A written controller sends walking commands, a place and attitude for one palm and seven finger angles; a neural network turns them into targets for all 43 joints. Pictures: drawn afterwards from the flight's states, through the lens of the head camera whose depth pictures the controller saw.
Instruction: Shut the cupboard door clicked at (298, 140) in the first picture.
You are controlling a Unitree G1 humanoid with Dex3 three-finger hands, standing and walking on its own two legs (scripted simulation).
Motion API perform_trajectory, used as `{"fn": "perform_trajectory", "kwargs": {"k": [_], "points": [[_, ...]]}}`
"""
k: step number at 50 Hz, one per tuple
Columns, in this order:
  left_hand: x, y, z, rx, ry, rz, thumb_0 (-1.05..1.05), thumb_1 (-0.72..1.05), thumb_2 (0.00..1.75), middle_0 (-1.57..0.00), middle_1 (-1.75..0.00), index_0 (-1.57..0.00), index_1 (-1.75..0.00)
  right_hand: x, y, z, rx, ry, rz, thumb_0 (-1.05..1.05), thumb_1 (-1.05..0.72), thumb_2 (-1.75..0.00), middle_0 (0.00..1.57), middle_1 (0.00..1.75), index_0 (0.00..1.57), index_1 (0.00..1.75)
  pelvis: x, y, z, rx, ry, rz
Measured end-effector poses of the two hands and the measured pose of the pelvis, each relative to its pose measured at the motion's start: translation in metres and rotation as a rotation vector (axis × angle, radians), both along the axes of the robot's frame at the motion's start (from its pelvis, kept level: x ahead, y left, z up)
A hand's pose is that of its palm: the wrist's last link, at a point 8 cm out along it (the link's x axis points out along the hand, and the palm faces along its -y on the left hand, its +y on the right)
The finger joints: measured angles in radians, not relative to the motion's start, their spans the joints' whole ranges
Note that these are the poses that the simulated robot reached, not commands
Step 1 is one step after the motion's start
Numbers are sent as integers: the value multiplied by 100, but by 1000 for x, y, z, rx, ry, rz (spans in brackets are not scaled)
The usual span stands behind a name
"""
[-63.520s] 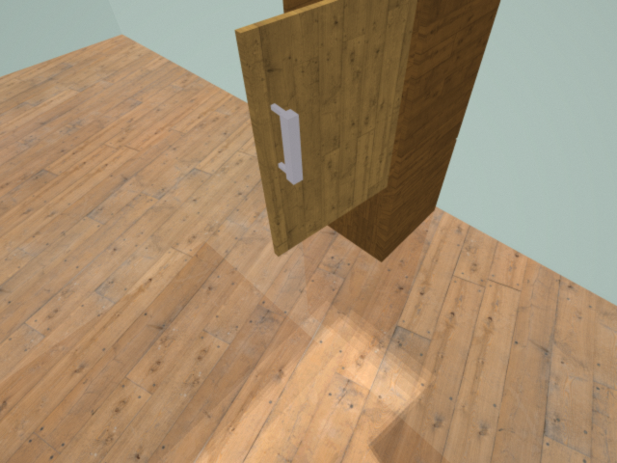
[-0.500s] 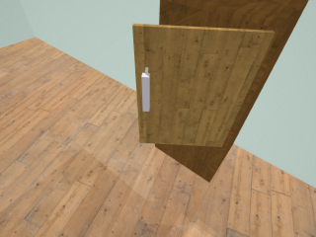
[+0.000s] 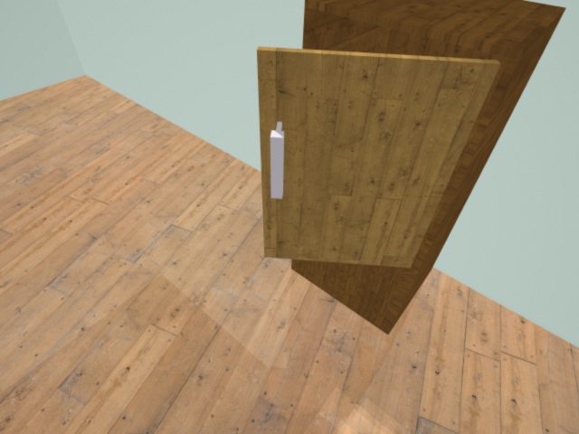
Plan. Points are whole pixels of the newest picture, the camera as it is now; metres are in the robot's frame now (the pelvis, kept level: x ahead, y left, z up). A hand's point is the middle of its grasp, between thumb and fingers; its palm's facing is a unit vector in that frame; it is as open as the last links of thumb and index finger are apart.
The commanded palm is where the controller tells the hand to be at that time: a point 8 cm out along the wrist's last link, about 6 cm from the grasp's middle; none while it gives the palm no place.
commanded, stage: shuffle to correct the standing spot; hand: left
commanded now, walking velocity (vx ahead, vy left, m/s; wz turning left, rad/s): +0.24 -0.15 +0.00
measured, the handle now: (278, 160) +0.65 +0.08 +0.03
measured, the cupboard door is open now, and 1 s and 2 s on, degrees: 35 35 35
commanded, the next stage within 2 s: come to a stop and stand still in 0.90 s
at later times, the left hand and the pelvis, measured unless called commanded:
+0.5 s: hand out of the picture +0.10 +0.18 -0.17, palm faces +0.02 -0.99 -0.14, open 7.3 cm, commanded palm none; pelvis +0.06 -0.01 +0.01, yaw +0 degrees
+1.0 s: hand (263, 390) +0.24 +0.07 -0.17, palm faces +0.04 -0.98 -0.19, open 7.2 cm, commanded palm none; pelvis +0.17 -0.11 +0.00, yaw +1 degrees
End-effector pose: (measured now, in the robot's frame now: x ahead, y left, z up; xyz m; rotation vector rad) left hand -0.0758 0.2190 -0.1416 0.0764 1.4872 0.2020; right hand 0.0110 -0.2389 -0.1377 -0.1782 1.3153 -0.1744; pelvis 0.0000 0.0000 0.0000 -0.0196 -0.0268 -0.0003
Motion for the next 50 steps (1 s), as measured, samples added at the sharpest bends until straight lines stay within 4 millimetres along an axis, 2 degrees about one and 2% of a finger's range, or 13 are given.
{"fn": "perform_trajectory", "kwargs": {"k": [3, 6, 9, 14, 18, 24, 27, 32, 37, 39, 42, 46, 50], "points": [[-21, -12, 1, -3, 29, 45, 1, 91, 90, -20, -30, -20, -30, 13, -4, 3, 1, -17, 17, 0, -91, -90, 20, 30, 20, 30, 0, -3, 1, -1, 1, 12], [-29, -22, 1, -24, 56, 55, 1, 91, 90, -20, -30, -20, -30, 30, -2, 12, 7, -63, 24, 1, -91, -90, 20, 30, 20, 30, 4, -5, 5, -2, 7, 20], [-21, -27, -2, -53, 54, 44, 1, 91, 90, -20, -30, -20, -30, 45, 4, 19, 10, -100, 31, 0, -91, -90, 20, 30, 20, 30, 10, -5, 7, -1, 18, 27], [12, -23, -20, -98, 10, 29, 1, 91, 90, -20, -30, -20, -30, 64, 16, 16, -23, -143, 44, 0, -93, -90, 20, 30, 20, 30, 22, 5, -4, -20, 30, 24], [59, -11, -23, -103, -33, -40, 1, 91, 90, -20, -30, -20, -30, 50, 17, 16, -42, -116, -5, 0, -94, -90, 20, 30, 21, 30, 33, 6, -3, 6, 28, -1], [153, 8, -2, -38, -193, -88, 2, 93, 90, -20, -30, -20, -30, 6, 16, 24, -22, 52, -55, 0, -93, -90, 20, 30, 21, 30, 54, -4, 12, 1, 35, -4], [194, 8, 7, -8, -238, -121, 2, 93, 90, -20, -30, -19, -30, -12, 15, 26, 1, 132, -87, 0, -92, -90, 20, 30, 21, 30, 66, -15, 15, -1, 40, -9], [258, -19, 15, 9, -273, -199, 1, 92, 90, -19, -30, -19, -30, -29, 3, 23, 51, 246, -144, 0, -91, -90, 20, 30, 21, 30, 87, -39, 13, 7, 51, -21], [314, -65, 7, 23, -342, -240, 1, 92, 90, -20, -30, -19, -30, -22, -30, 1, 98, 328, -180, 0, -91, -90, 20, 30, 21, 30, 119, -76, -8, 45, 59, -11], [322, -82, 4, 22, -359, -221, 1, 91, 90, -20, -30, -19, -30, -6, -48, -7, 94, 341, -164, 0, -91, -90, 20, 30, 21, 30, 127, -86, -11, 32, 48, -10], [317, -101, 6, 10, -346, -168, 0, 92, 90, -20, -30, -20, -30, 40, -75, -9, 64, 271, -129, 1, -91, -90, 20, 30, 21, 30, 138, -95, -6, 21, 34, 2], [317, -100, 12, 48, -354, -114, -3, 95, 89, -20, -30, -20, -30, 117, -101, -2, 23, 108, -71, 0, -91, -90, 20, 30, 20, 30, 155, -107, 1, 6, 34, 21], [309, -104, 3, 31, -302, -99, -2, 94, 90, -20, -30, -20, -30, 189, -109, 8, -2, -57, -20, 0, -91, -90, 19, 30, 20, 30, 172, -114, 2, -6, 31, 17]]}}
